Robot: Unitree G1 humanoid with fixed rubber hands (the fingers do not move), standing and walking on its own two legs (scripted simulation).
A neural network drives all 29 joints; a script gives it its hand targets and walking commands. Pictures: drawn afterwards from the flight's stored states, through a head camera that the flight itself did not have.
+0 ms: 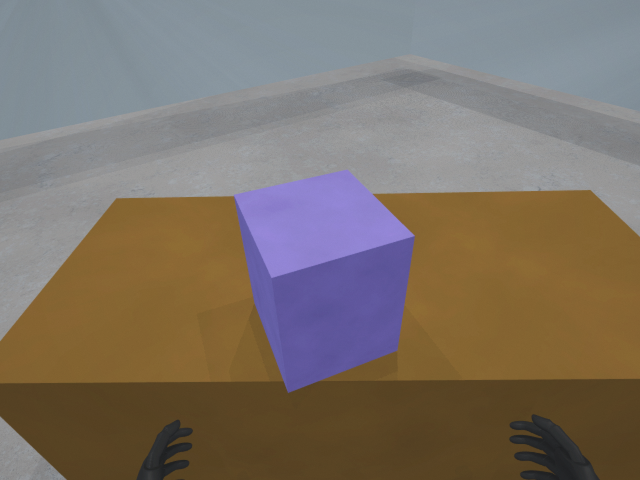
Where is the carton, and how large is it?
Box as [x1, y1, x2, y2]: [234, 170, 414, 392]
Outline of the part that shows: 347,170 234,195 254,302 288,392 397,349 414,236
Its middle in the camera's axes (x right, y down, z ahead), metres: -0.01 +0.06 +0.64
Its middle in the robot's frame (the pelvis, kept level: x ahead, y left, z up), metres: +0.46 +0.02 +0.04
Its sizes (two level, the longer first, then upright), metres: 0.210 0.200 0.250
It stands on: a pedestal, 0.67 m high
